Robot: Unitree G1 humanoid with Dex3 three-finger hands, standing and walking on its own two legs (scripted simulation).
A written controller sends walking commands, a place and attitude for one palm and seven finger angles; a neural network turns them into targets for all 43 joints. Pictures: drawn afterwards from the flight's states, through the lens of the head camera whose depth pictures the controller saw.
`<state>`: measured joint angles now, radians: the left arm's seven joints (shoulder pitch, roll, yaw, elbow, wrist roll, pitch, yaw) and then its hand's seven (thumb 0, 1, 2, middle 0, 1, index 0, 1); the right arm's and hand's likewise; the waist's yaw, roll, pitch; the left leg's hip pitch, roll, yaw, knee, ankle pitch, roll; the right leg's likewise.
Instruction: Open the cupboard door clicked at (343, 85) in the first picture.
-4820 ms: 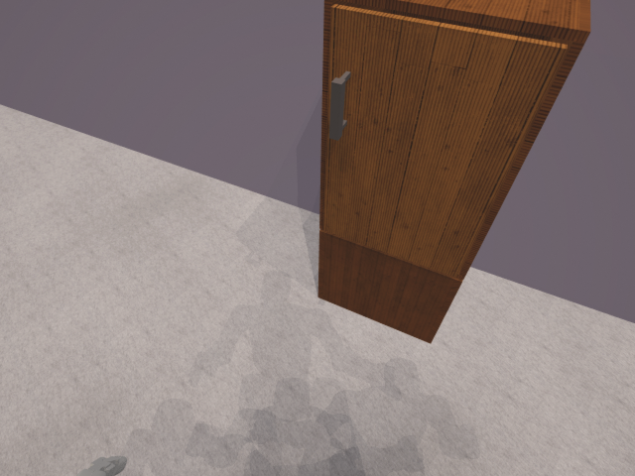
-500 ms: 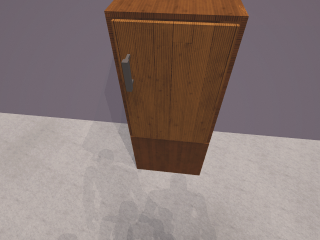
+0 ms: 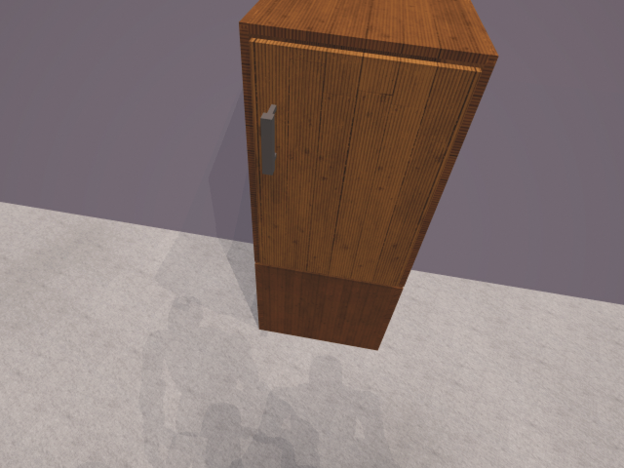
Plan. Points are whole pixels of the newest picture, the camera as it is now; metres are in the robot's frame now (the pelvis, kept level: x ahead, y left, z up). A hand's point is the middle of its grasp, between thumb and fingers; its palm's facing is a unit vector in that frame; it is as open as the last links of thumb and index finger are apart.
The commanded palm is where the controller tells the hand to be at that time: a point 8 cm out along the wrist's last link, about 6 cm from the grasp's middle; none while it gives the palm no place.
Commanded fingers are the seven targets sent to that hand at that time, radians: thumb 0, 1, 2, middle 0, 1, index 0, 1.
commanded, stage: shuffle to correct the standing spot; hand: left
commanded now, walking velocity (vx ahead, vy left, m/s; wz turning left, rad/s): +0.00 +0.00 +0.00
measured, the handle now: (270, 139) +0.68 +0.13 +0.07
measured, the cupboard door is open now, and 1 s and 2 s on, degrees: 0 0 0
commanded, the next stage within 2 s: come to a stop and stand still in 0.54 s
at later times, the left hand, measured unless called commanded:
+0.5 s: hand out of the picture +0.01 +0.16 -0.19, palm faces +0.03 -0.99 -0.13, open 7.4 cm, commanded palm none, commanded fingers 0.00 0.90 0.90 -0.20 -0.30 -0.20 -0.30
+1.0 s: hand (243, 411) +0.25 +0.12 -0.17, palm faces -0.10 -0.97 -0.21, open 7.3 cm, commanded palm none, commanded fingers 0.00 0.90 0.90 -0.20 -0.30 -0.20 -0.30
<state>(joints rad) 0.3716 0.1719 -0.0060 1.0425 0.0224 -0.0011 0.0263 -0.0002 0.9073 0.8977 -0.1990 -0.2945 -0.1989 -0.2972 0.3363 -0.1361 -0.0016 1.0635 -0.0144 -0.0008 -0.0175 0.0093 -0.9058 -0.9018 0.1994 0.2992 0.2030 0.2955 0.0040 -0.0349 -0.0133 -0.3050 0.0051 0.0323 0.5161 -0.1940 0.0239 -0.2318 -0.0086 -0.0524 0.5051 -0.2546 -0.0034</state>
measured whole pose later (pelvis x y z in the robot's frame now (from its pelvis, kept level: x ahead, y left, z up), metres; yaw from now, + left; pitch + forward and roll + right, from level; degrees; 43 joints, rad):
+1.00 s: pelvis +0.12 -0.04 -0.01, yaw -4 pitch -1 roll +1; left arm 0.11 0.15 0.02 0.96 0.03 -0.02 0.03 0.00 0.92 0.90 -0.20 -0.29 -0.20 -0.30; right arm 0.35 -0.11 -0.04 1.10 0.00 0.02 -0.03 0.01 -0.91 -0.90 0.20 0.30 0.20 0.30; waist -0.05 -0.01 0.10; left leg -0.31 0.02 0.07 0.88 -0.57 -0.02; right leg -0.39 -0.08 -0.10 0.60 -0.19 -0.02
